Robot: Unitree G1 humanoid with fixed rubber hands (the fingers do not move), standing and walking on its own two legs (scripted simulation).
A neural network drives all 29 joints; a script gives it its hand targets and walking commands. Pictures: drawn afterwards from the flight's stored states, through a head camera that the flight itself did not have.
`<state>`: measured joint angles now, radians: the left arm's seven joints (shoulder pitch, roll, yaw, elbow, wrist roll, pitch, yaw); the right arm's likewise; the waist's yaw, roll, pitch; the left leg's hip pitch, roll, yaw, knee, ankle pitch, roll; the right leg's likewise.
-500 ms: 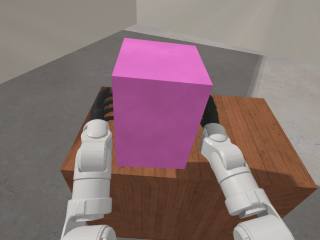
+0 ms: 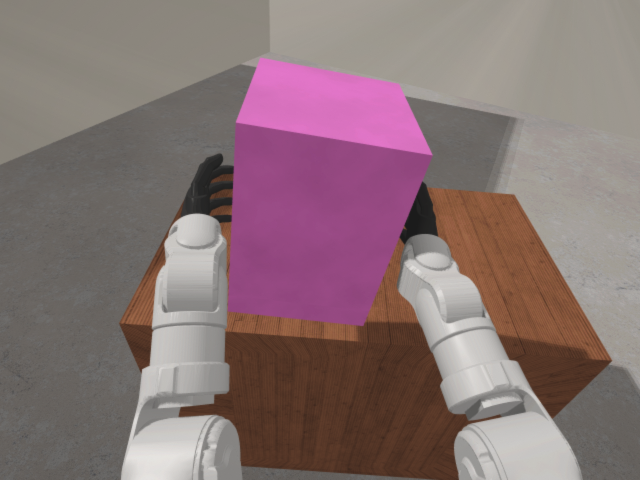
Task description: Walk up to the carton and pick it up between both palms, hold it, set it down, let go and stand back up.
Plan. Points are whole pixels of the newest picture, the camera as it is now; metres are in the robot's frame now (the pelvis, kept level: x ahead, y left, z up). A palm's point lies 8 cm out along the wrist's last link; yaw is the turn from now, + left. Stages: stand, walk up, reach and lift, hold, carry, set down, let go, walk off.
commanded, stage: hold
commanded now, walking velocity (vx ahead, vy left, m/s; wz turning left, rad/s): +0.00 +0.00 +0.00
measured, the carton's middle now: (313, 197) +0.41 +0.00 +0.20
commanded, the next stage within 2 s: none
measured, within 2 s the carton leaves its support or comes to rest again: neither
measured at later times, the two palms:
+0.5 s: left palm (176, 224) +0.36 +0.16 +0.20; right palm (405, 231) +0.36 -0.10 +0.19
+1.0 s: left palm (185, 221) +0.37 +0.15 +0.19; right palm (407, 228) +0.37 -0.11 +0.18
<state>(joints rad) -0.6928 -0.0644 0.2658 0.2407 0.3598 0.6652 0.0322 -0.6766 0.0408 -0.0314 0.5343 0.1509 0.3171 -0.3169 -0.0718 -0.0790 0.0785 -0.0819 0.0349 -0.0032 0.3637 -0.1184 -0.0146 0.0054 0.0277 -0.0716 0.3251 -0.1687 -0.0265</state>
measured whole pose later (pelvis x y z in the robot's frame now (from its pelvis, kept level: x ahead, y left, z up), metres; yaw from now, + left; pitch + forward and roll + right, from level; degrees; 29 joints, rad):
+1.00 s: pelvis +0.01 +0.01 +0.00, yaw +0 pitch -10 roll -1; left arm -0.63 -0.09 0.23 0.05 0.38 0.78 0.06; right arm -0.66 0.02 0.01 0.45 0.20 0.35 -0.30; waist -0.08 -0.08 0.10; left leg -0.07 0.02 0.00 0.38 -0.13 0.00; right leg 0.04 0.02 -0.07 0.31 -0.17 -0.01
